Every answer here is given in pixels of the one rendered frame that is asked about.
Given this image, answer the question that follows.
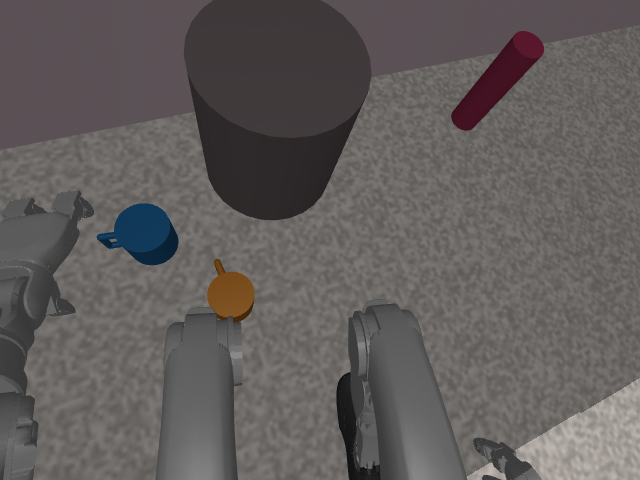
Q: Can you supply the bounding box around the right robot foot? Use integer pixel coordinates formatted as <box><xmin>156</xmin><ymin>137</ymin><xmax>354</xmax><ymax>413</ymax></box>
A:
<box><xmin>336</xmin><ymin>372</ymin><xmax>380</xmax><ymax>480</ymax></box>

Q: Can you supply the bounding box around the left robot arm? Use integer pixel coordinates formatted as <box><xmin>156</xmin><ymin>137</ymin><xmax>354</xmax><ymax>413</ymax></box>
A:
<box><xmin>0</xmin><ymin>261</ymin><xmax>54</xmax><ymax>480</ymax></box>

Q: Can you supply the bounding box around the left robot hand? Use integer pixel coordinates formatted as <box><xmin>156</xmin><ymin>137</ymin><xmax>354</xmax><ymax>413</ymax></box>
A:
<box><xmin>0</xmin><ymin>190</ymin><xmax>94</xmax><ymax>316</ymax></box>

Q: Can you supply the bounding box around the right robot hand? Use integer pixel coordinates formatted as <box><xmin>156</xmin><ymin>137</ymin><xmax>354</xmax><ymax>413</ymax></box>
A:
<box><xmin>473</xmin><ymin>438</ymin><xmax>542</xmax><ymax>480</ymax></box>

